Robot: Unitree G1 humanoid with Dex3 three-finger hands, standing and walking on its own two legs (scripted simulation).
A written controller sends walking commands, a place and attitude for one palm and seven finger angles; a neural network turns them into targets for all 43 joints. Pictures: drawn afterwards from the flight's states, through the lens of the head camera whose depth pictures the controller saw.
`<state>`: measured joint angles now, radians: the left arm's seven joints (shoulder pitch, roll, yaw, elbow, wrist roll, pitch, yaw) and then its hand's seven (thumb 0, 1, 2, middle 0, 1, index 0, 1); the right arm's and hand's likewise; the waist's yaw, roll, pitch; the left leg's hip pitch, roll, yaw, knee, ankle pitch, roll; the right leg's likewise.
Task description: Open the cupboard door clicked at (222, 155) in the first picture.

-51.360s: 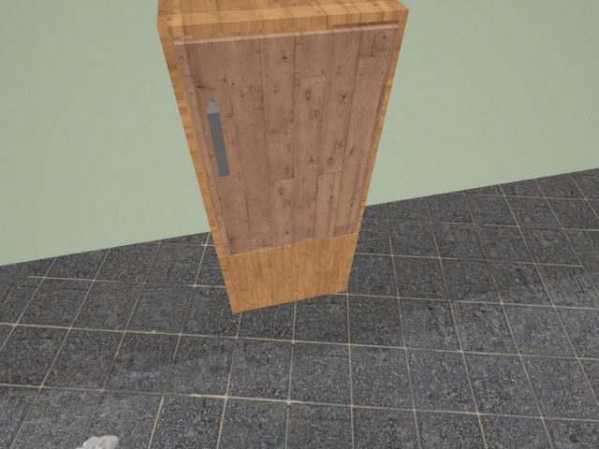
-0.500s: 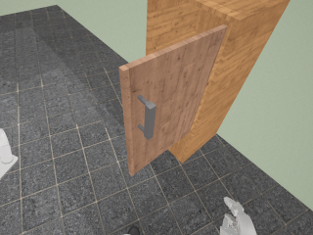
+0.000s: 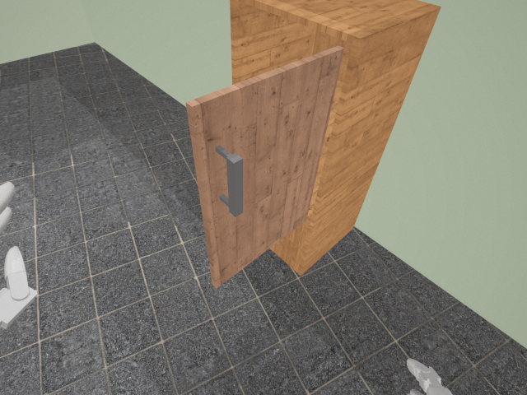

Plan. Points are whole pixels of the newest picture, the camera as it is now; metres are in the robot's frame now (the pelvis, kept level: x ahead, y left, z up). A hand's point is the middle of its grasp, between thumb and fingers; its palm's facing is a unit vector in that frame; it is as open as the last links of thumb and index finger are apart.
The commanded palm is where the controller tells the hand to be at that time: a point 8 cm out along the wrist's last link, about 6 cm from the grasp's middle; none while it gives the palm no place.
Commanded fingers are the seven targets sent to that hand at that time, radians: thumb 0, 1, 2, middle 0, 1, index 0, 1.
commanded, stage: stop stepping back and stand still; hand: left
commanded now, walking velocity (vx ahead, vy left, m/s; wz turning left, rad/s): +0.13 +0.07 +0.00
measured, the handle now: (228, 181) +0.49 +0.11 +0.04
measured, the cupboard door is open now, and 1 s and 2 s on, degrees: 89 89 89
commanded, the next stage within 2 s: let the arm hang, fingers relaxed in 0.62 s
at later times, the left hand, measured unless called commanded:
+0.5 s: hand out of the picture +0.14 +0.30 +0.15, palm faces +0.46 -0.76 -0.45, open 7.4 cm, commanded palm +0.09 +0.33 +0.18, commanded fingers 0.00 0.90 0.90 -0.20 -0.30 -0.20 -0.30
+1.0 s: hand out of the picture +0.02 +0.20 -0.17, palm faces +0.00 -0.98 -0.20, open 7.4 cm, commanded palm none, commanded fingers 0.00 0.90 0.90 -0.20 -0.30 -0.20 -0.30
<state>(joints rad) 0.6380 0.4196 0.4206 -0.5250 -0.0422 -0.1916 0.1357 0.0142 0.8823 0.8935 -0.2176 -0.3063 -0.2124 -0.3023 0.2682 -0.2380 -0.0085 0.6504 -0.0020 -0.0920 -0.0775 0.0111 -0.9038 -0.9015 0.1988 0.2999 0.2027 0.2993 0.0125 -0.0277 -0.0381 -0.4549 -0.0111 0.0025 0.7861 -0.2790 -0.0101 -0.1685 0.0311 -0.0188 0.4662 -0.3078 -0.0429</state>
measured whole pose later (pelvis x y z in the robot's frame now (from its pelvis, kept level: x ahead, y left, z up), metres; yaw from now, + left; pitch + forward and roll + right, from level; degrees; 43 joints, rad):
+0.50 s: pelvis -0.04 +0.02 +0.00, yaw +2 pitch -1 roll -1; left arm 0.55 0.38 0.40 -0.43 -0.03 -0.20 0.14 0.01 0.88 0.89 -0.21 -0.31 -0.21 -0.30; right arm 0.21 -0.19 0.04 0.63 -0.01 -0.14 -0.07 0.01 -0.90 -0.90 0.20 0.30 0.21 0.30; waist 0.02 0.02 0.02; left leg -0.27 0.01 0.02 0.44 -0.15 0.02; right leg -0.16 0.01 -0.05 0.39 -0.22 0.00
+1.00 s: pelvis -0.05 +0.02 -0.01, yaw +3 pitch -1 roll +0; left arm 0.23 0.20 -0.01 0.87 0.03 0.06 -0.01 0.01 0.91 0.89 -0.20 -0.30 -0.19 -0.30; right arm 0.17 -0.28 0.00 0.95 -0.03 0.01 0.00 0.01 -0.91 -0.90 0.20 0.30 0.20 0.30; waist -0.03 0.00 0.04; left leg -0.34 -0.01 -0.01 0.53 -0.17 0.02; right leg -0.24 -0.01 -0.07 0.55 -0.29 -0.01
